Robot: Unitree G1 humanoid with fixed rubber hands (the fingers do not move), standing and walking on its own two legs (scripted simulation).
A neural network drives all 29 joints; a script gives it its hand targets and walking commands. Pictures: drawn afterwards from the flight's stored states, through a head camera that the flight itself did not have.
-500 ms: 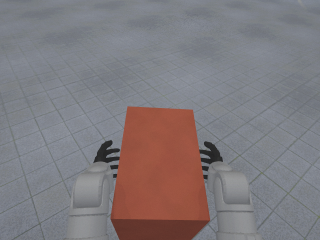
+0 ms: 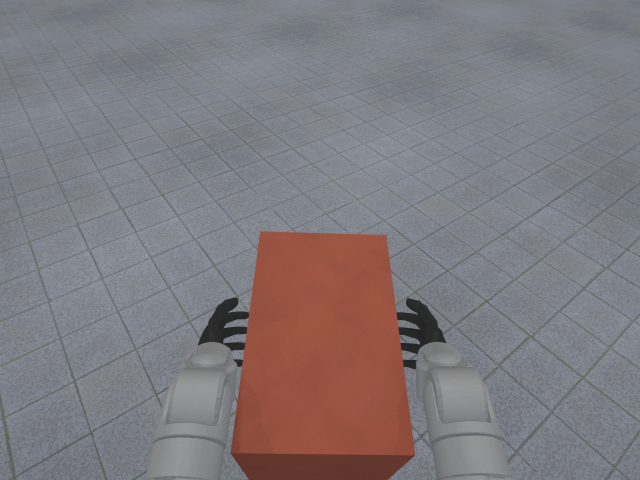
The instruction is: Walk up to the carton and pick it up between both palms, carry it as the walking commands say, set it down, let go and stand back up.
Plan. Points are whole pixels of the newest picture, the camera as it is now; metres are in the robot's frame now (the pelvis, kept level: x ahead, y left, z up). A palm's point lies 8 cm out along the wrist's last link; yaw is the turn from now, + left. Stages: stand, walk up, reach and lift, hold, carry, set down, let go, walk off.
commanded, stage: hold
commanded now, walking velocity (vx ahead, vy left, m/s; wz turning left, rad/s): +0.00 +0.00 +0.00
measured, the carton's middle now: (320, 356) +0.33 -0.03 -0.05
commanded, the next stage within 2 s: set down in 0.08 s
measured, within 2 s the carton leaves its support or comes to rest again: neither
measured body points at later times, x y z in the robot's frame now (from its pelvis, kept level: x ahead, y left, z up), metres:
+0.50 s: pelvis -0.02 -0.05 -0.01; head -0.08 -0.07 +0.44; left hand +0.30 +0.07 +0.02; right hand +0.29 -0.21 +0.02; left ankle +0.00 +0.06 -0.74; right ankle +0.04 -0.16 -0.74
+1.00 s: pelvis -0.04 -0.04 -0.03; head +0.05 -0.03 +0.41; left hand +0.32 +0.07 -0.07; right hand +0.30 -0.21 -0.06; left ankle +0.00 +0.06 -0.74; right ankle +0.04 -0.16 -0.74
